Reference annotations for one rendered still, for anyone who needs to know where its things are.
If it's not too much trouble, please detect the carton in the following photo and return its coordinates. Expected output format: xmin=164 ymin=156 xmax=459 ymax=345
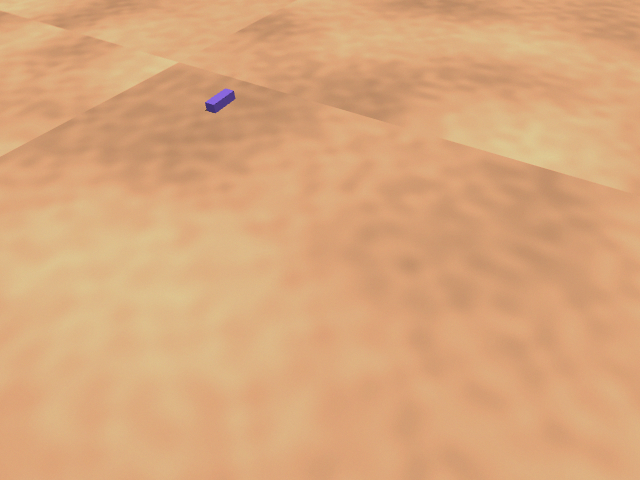
xmin=205 ymin=88 xmax=235 ymax=113

